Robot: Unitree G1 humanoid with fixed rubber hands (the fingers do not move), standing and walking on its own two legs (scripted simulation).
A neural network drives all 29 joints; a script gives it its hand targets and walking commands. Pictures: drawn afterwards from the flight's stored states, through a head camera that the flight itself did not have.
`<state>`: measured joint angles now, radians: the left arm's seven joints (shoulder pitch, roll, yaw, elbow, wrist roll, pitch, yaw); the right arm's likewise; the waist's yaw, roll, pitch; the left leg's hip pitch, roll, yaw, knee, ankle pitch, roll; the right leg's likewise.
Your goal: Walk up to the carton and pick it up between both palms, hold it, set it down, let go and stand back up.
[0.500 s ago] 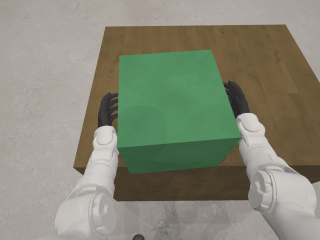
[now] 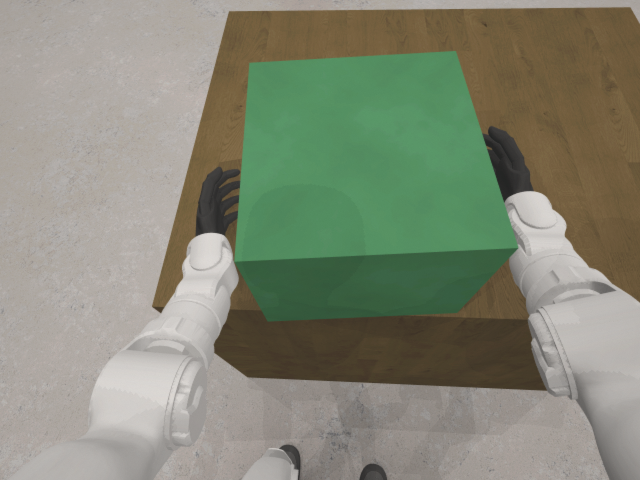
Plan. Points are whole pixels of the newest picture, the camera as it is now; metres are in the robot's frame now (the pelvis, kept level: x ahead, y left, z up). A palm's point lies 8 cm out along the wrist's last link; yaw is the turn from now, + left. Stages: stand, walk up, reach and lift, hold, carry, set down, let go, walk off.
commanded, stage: set down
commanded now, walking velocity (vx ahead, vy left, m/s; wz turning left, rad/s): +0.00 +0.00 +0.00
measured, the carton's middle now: (357, 192) +0.47 +0.05 +0.03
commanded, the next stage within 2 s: none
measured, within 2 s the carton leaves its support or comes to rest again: neither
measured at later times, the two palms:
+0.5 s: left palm (175, 184) +0.40 +0.25 +0.10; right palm (575, 143) +0.50 -0.17 +0.12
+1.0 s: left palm (144, 181) +0.37 +0.25 +0.14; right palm (612, 139) +0.48 -0.19 +0.16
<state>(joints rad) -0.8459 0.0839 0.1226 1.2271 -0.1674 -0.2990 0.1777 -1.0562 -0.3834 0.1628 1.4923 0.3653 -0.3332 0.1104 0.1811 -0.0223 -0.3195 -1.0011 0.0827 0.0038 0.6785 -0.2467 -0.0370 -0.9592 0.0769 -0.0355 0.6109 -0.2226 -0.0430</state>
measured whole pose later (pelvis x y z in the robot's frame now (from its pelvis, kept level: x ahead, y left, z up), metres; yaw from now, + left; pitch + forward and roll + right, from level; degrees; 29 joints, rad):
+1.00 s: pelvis -0.01 +0.00 +0.03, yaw +3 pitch +18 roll -1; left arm -0.72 0.19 0.08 0.57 -0.20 0.35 0.18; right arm -0.94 -0.58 0.13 1.07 0.47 0.08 0.19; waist 0.16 0.01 -0.19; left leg -0.62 0.05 0.00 0.45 -0.14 -0.03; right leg -0.58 0.05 -0.04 0.40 -0.14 -0.04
